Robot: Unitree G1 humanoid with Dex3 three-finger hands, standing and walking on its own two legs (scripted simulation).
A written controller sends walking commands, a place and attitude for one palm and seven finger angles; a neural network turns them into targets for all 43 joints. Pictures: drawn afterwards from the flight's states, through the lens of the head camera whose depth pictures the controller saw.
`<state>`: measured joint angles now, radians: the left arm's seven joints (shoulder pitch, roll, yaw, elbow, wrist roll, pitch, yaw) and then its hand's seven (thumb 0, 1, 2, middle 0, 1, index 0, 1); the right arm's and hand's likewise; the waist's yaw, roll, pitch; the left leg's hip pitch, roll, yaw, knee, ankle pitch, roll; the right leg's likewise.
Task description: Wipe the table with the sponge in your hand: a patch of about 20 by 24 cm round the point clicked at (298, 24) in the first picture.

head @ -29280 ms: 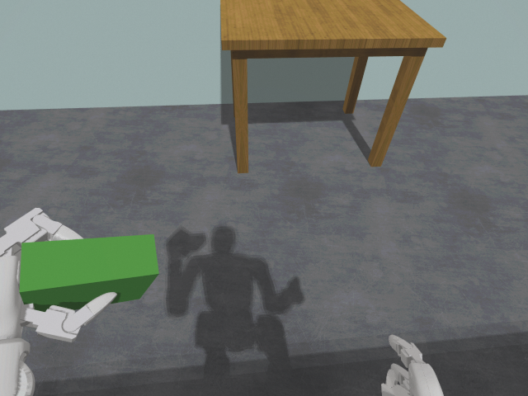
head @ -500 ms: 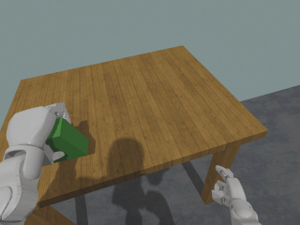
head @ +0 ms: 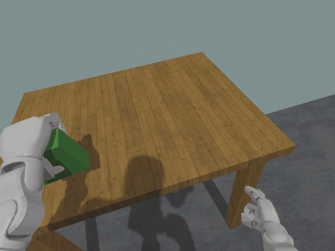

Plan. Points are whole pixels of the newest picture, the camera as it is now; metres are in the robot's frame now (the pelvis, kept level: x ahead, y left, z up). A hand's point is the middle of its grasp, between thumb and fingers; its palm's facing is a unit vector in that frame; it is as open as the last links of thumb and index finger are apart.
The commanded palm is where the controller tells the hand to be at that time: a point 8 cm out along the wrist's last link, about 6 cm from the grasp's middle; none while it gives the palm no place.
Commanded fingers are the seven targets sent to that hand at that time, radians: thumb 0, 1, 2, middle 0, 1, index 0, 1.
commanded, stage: turn the palm down, sponge in hand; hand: left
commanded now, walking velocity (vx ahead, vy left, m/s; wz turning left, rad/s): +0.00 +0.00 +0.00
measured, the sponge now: (56, 162) +0.24 +0.31 +0.11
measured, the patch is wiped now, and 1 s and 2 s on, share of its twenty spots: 0.00 0.00 0.00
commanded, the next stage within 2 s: move the sponge above the wiping area in 0.02 s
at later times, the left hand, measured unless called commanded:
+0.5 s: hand (49, 166) +0.22 +0.31 +0.13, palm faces +0.02 -0.09 -1.00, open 9.3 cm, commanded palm +0.19 +0.30 +0.21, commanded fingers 0.00 0.10 1.30 -1.20 -1.60 -1.20 -1.60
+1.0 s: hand (55, 175) +0.22 +0.31 +0.10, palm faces -0.02 -0.13 -0.99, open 9.3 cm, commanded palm +0.19 +0.31 +0.19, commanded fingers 0.00 0.10 1.30 -1.20 -1.60 -1.20 -1.60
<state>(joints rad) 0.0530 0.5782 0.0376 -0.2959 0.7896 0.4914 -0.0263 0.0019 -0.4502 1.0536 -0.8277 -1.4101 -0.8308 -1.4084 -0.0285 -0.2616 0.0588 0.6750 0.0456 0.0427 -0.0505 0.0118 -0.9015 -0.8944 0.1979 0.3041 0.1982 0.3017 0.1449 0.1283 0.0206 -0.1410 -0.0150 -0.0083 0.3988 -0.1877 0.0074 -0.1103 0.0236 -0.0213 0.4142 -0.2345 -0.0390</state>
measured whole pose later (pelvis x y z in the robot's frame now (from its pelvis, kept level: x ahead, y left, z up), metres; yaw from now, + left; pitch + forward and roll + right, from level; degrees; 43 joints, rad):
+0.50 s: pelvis +0.01 -0.01 +0.00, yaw +0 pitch -4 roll +1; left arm 0.15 0.62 0.08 -0.21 0.77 0.46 -0.10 0.00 -0.45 1.06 -0.82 -1.41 -0.83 -1.41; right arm 0.00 -0.30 0.04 0.66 0.05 0.03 -0.08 0.01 -0.90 -0.89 0.20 0.30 0.20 0.30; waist 0.12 0.13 0.02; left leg -0.16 0.00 -0.02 0.44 -0.22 -0.01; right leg -0.13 0.04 -0.03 0.46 -0.26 -0.06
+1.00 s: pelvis +0.00 +0.01 +0.00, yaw +1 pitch -3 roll +0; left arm 0.15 0.54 -0.01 -0.20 0.82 0.41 -0.07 0.00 -0.45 1.06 -0.82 -1.42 -0.83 -1.41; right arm 0.01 -0.27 0.04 0.66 0.04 0.01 -0.08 0.01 -0.90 -0.89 0.20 0.30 0.20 0.30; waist 0.13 0.12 0.03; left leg -0.17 -0.03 -0.01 0.42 -0.20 0.03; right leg -0.13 0.01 -0.02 0.43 -0.24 -0.02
